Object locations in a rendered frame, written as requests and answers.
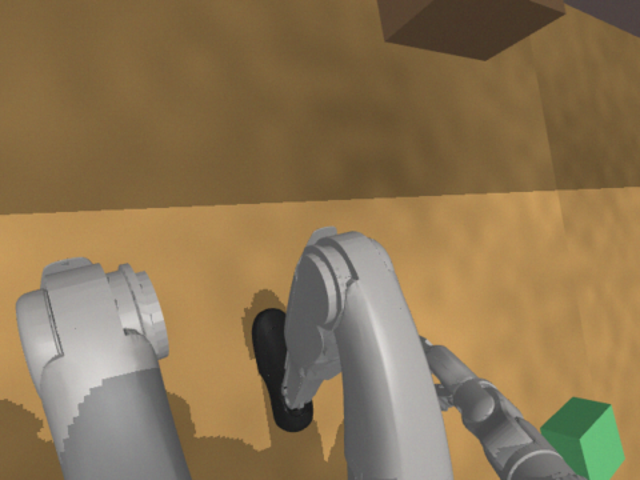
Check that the right robot arm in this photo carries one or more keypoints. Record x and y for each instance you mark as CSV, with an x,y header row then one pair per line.
x,y
514,447

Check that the right robot hand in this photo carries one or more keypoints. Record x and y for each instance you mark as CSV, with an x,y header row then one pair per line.
x,y
449,369

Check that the right robot foot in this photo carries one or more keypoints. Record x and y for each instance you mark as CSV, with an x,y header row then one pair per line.
x,y
270,353

